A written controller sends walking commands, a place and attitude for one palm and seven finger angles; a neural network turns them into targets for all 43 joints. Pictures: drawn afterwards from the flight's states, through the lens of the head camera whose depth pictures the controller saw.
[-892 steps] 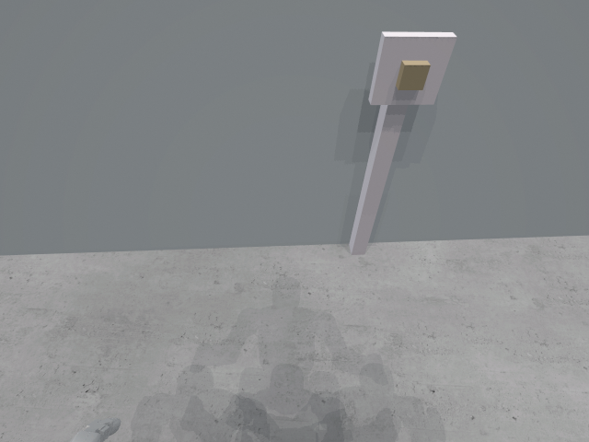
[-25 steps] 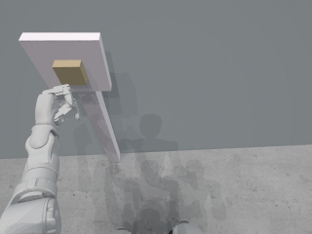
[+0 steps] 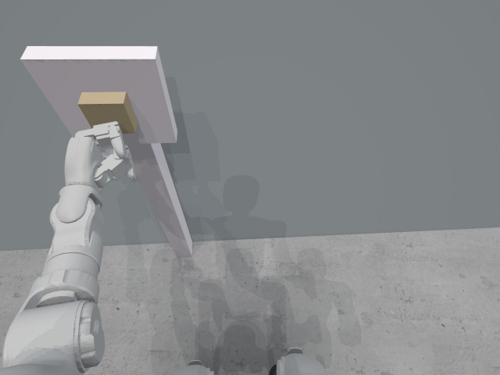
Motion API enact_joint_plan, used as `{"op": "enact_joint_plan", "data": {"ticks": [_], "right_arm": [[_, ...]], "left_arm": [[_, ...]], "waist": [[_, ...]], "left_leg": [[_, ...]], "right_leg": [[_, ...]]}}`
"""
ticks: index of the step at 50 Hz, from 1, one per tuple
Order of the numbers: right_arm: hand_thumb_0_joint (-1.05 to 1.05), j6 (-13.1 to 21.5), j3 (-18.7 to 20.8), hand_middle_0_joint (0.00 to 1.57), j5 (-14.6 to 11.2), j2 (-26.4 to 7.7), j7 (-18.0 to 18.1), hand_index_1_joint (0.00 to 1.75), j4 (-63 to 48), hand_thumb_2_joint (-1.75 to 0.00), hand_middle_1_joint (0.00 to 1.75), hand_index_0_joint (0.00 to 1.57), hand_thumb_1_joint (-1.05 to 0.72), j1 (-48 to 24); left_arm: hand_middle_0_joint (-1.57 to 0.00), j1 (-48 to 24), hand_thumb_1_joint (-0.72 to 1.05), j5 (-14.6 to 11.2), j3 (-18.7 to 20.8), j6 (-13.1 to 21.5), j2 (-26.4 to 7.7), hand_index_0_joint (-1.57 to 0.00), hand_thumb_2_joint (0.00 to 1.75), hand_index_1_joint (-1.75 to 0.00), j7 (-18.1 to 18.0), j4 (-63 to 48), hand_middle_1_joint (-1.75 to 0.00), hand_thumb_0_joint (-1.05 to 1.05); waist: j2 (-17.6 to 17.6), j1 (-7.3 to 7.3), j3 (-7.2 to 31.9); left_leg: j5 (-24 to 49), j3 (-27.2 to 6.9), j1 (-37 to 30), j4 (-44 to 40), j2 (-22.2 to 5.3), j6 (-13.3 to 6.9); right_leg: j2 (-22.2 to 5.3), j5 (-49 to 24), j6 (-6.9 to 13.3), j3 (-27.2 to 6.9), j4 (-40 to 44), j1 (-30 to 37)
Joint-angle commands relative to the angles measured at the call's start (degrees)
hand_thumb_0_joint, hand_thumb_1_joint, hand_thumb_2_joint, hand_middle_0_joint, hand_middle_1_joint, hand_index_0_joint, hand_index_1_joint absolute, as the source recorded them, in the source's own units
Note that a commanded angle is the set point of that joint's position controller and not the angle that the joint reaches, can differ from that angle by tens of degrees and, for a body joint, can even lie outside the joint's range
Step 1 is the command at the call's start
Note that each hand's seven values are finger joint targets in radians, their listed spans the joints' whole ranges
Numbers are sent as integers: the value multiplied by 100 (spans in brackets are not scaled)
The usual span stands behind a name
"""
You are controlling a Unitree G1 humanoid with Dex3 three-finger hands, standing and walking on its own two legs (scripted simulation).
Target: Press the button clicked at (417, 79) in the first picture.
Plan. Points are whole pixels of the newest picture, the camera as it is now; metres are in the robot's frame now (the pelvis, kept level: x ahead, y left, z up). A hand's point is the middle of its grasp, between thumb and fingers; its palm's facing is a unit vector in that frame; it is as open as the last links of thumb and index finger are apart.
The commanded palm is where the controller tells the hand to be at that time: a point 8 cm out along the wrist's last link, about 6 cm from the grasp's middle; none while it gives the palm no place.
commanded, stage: press the button with the knuckle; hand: left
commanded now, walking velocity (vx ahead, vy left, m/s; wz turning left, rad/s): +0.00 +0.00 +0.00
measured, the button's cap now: (110, 112) +0.51 +0.22 +0.10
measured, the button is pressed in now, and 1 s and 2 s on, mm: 0 12 0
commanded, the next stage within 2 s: hold the button down briefly in 0.68 s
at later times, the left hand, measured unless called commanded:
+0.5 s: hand (127, 149) +0.46 +0.20 +0.06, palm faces +0.06 -1.00 -0.04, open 2.8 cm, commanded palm +0.45 +0.24 +0.07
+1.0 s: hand (126, 146) +0.46 +0.20 +0.06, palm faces +0.04 -1.00 -0.05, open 2.8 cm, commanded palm +0.47 +0.24 +0.07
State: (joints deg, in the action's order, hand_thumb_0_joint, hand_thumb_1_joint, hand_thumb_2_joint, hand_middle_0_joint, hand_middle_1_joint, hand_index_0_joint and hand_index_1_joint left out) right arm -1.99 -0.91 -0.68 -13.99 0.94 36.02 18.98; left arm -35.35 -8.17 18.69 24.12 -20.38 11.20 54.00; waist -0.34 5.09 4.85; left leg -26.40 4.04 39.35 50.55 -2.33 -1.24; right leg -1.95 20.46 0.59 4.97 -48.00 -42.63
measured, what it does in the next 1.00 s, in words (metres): stands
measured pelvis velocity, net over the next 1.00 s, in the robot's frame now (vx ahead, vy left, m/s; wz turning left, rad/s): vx -0.05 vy -0.01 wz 0.03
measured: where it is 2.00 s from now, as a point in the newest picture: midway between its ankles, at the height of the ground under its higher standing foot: outside the picture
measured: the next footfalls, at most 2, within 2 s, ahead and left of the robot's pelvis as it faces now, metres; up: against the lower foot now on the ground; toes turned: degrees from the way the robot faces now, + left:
none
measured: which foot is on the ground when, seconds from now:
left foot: down 0.00-1.00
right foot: down 0.00-1.00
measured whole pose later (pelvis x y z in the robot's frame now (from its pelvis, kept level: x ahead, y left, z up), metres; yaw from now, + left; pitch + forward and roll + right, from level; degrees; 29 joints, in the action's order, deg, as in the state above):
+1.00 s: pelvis -0.05 -0.01 -0.02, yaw +2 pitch +19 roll -2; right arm 1.3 -3.1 0.4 -16.2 1.9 37.6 22.2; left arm -55.5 -4.6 20.2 24.1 -31.8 13.4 73.4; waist -0.3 10.8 4.5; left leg -24.5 1.0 52.7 57.7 -2.5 -1.1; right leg -2.1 18.1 1.6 7.6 -52.4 -53.6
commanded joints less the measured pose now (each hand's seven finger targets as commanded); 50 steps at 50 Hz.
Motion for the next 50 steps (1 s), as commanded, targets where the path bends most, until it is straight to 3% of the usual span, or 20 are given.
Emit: {"op": "enact_joint_plan", "data": {"ticks": [1, 4, 7, 10, 14, 17, 19, 21, 25, 29, 32, 36, 41, 44, 50], "right_arm": [[0, 168, 356, 20, 13, -960, 84, 30, -417, -90, 30, 20, -90, 581], [0, 128, 332, 20, 8, -973, 69, 30, -363, -90, 30, 20, -90, 624], [0, 94, 336, 20, 15, -1012, 89, 30, -367, -90, 30, 20, -90, 680], [0, 82, 330, 20, 30, -985, 86, 30, -380, -90, 30, 20, -90, 703], [0, 82, 323, 20, 23, -1006, 107, 30, -278, -90, 30, 20, -90, 737], [0, 106, 294, 20, 21, -1057, 145, 30, -230, -90, 30, 20, -90, 741], [0, 132, 291, 20, 44, -1055, 144, 30, -212, -90, 30, 20, -90, 779], [0, 146, 283, 20, 60, -1075, 142, 30, -198, -90, 30, 20, -90, 802], [0, 171, 257, 20, 62, -1125, 146, 30, -142, -90, 30, 20, -90, 861], [0, 193, 227, 20, 88, -1183, 151, 30, -134, -90, 30, 20, -90, 960], [0, 234, 218, 20, 82, -1201, 155, 30, -107, -90, 30, 20, -90, 1013], [0, 304, 206, 20, 94, -1238, 178, 30, -89, -90, 30, 20, -90, 1116], [0, 386, 150, 20, 84, -1269, 189, 30, -101, -90, 30, 20, -90, 1134], [0, 433, 131, 20, 90, -1298, 200, 30, -144, -90, 30, 20, -90, 1164], [0, 489, 133, 20, 107, -1308, 169, 30, -155, -90, 30, 20, -90, 1194]], "left_arm": [[-130, -2341, 90, -86, 229, 424, -1247, -130, 90, -150, 22, -1216, -150, 0], [-130, -2413, 90, -76, 175, 333, -1195, -130, 90, -150, 56, -826, -150, 0], [-130, -2620, 90, -41, 364, 312, -1492, -130, 90, -150, 54, -665, -150, 0], [-130, -2746, 90, -15, 405, 384, -1546, -130, 90, -150, 52, -724, -150, 0], [-130, -3282, 90, 6, 262, 452, -1473, -130, 90, -150, 58, -465, -150, 0], [-130, -3646, 90, 60, 364, 471, -1754, -130, 90, -150, 46, -280, -150, 0], [-130, -3876, 90, 112, 347, 515, -1794, -130, 90, -150, 32, -297, -150, 0], [-130, -3862, 90, 116, 362, 519, -1821, -130, 90, -150, 31, -178, -150, 0], [-130, -4366, 90, 128, 242, 451, -1823, -130, 90, -150, 40, 86, -150, 0], [-130, -4613, 90, 190, 364, 423, -2104, -130, 90, -150, 13, 270, -150, 0], [-130, -4926, 90, 181, 212, 378, -2002, -130, 90, -150, 18, 364, -150, 0], [-130, -5212, 90, 149, 311, 343, -2187, -130, 90, -150, 0, 367, -150, 0], [-130, -5333, 90, 167, 240, 263, -2264, -130, 90, -150, -21, 610, -150, 0], [-130, -5443, 90, 201, 426, 270, -2617, -130, 90, -150, -29, 544, -150, 0], [-130, -5488, 90, 199, 331, 279, -2448, -130, 90, -150, -55, 566, -150, 0]], "waist": [[-432, 68, 2424], [-259, 148, 2134], [-49, 166, 2111], [-388, 137, 2347], [-167, 366, 2111], [-321, 432, 1990], [-559, 446, 2208], [-535, 451, 2337], [-434, 681, 2125], [-549, 725, 2255], [-452, 876, 2138], [-609, 927, 2399], [-625, 1011, 2093], [-719, 969, 2279], [-795, 975, 2255]], "left_leg": [[2652, -478, -1130, -553, 117, 61], [2424, -466, -881, -563, 127, 41], [2159, -456, -637, -585, 148, 9], [2255, -414, -741, -541, 171, 13], [1847, -474, -648, -504, 153, -12], [1423, -507, -472, -504, 174, -17], [1492, -554, -621, -473, 176, -12], [1543, -575, -636, -428, 172, -9], [1203, -638, -430, -385, 151, -33], [1107, -694, -346, -338, 154, -38], [788, -732, -218, -325, 141, -56], [710, -739, -225, -281, 155, -69], [228, -752, 100, -295, 153, -79], [132, -720, 230, -251, 160, -92], [40, -815, 112, -284, 145, -62]], "right_leg": [[246, -2068, 61, -328, 323, 1458], [253, -1966, 45, -318, 360, 1368], [241, -1918, 36, -346, 366, 1507], [229, -1997, 38, -402, 345, 1545], [256, -1605, 16, -397, 413, 1230], [239, -1204, 21, -430, 447, 1072], [245, -1172, 34, -419, 388, 979], [247, -1177, 31, -414, 367, 954], [259, -842, 2, -410, 387, 641], [265, -693, 9, -416, 347, 536], [272, -399, -21, -411, 382, 331], [276, -326, -26, -439, 376, 311], [273, 42, -31, -459, 419, 129], [265, 127, -24, -512, 403, 241], [270, 214, -9, -420, 341, -7]]}}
